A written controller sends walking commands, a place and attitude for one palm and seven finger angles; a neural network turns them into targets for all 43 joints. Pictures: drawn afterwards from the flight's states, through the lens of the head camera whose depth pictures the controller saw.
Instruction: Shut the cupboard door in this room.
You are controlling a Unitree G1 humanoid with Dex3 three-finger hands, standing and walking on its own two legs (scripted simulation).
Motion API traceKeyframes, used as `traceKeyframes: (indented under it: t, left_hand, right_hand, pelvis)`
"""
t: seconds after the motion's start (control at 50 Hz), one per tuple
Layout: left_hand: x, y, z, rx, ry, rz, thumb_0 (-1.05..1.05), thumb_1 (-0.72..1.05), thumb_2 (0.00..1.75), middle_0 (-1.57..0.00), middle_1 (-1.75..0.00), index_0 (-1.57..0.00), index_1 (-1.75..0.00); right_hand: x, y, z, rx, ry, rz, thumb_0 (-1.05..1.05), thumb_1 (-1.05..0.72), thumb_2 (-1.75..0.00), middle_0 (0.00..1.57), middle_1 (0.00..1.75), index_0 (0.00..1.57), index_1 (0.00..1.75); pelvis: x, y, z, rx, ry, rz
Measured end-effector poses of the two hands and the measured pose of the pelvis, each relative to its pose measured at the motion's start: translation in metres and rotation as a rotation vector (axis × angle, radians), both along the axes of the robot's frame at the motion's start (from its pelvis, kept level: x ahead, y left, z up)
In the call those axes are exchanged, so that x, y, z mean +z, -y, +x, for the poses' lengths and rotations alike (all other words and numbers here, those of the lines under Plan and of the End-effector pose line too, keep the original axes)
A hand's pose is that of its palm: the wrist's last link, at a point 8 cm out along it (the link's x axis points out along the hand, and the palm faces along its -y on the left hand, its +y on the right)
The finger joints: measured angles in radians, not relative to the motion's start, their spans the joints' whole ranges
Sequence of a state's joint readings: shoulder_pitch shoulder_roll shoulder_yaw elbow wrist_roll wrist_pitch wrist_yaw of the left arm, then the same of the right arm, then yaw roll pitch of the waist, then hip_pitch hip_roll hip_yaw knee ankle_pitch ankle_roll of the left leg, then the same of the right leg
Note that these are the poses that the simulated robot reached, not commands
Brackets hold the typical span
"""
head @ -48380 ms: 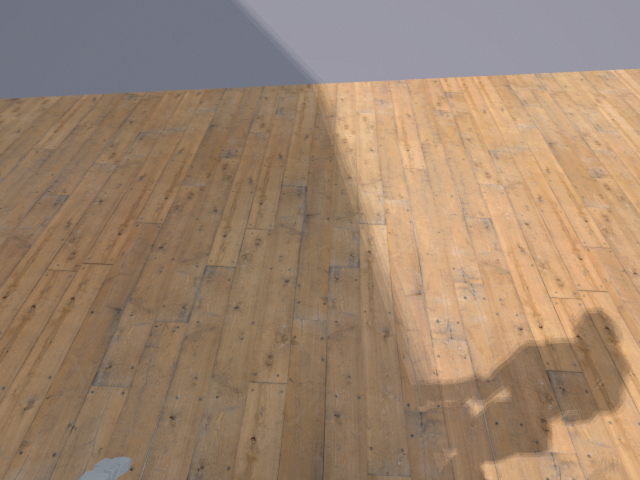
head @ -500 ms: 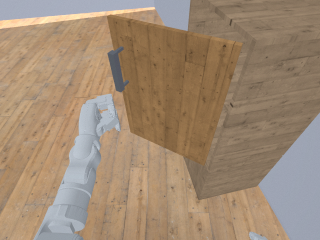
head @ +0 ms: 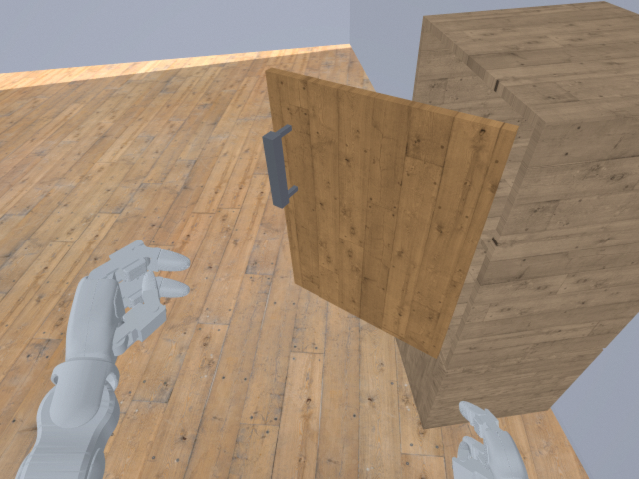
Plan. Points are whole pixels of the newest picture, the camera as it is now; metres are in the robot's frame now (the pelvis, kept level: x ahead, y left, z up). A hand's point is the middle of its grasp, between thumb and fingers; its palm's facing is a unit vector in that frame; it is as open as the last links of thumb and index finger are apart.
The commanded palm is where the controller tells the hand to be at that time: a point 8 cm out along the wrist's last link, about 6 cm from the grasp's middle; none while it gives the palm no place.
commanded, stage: draw the hand back to the body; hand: left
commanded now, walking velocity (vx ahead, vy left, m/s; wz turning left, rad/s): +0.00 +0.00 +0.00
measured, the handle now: (283, 166) +0.65 +0.15 +0.05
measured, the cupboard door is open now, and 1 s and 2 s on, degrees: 48 48 48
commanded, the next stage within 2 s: step back with the hand held close in 0.64 s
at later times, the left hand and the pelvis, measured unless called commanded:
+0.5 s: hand (90, 341) +0.20 +0.25 +0.15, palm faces +0.46 -0.80 -0.39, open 7.3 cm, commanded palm +0.15 +0.29 +0.17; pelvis +0.01 -0.01 +0.00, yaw +0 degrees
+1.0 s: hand (90, 338) +0.20 +0.26 +0.15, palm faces +0.37 -0.80 -0.48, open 7.4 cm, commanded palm +0.15 +0.30 +0.17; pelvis +0.01 +0.00 +0.00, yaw +0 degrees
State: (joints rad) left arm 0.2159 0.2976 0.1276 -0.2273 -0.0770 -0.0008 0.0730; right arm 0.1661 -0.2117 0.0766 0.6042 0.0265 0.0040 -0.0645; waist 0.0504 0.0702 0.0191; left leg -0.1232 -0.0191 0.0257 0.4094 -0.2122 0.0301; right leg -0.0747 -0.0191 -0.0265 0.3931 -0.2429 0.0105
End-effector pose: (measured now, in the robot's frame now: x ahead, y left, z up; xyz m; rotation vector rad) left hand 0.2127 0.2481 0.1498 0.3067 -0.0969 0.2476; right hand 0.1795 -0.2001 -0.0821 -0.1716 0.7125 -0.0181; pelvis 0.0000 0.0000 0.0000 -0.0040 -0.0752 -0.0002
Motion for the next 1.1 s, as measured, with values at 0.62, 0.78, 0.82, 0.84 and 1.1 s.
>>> traceKeyframes:
  t: [0.62, 0.78, 0.82, 0.84, 1.1]
  left_hand:
    - [0.022, -0.032, -0.051, 0.194, 0.02, 0.129, 0.02, 0.89, 0.9, -0.22, -0.31, -0.22, -0.31]
    - [0.027, -0.034, -0.05, 0.197, 0.021, 0.148, 0.01, 0.89, 0.9, -0.21, -0.3, -0.21, -0.31]
    - [0.026, -0.036, -0.05, 0.195, 0.019, 0.158, 0.01, 0.89, 0.9, -0.21, -0.3, -0.21, -0.31]
    - [0.026, -0.037, -0.049, 0.192, 0.019, 0.167, 0.01, 0.89, 0.9, -0.21, -0.3, -0.21, -0.3]
    - [0.025, -0.054, -0.054, 0.114, 0.005, 0.246, 0.01, 0.88, 0.9, -0.22, -0.3, -0.21, -0.3]
  right_hand:
    - [0.008, 0.029, 0.016, -0.035, 0.073, -0.034, 0.02, -0.91, -0.9, 0.2, 0.3, 0.2, 0.3]
    - [0.003, 0.031, 0.009, -0.046, 0.049, -0.023, 0.02, -0.91, -0.9, 0.2, 0.3, 0.2, 0.3]
    - [0.001, 0.032, 0.007, -0.049, 0.033, -0.026, 0.02, -0.91, -0.9, 0.2, 0.3, 0.2, 0.3]
    - [0.0, 0.033, 0.006, -0.053, 0.023, -0.03, 0.02, -0.91, -0.9, 0.2, 0.3, 0.2, 0.3]
    - [-0.002, 0.039, -0.019, -0.157, -0.062, -0.098, 0.02, -0.91, -0.9, 0.2, 0.3, 0.2, 0.3]
  pelvis:
    - [0.0, 0.014, 0.014, -0.003, 0.006, 0.001]
    - [0.001, 0.014, 0.013, -0.009, 0.006, 0.0]
    - [0.0, 0.014, 0.013, -0.003, -0.013, -0.005]
    - [0.0, 0.013, 0.012, 0.0, -0.023, -0.008]
    - [-0.004, -0.008, -0.002, -0.009, -0.089, -0.006]
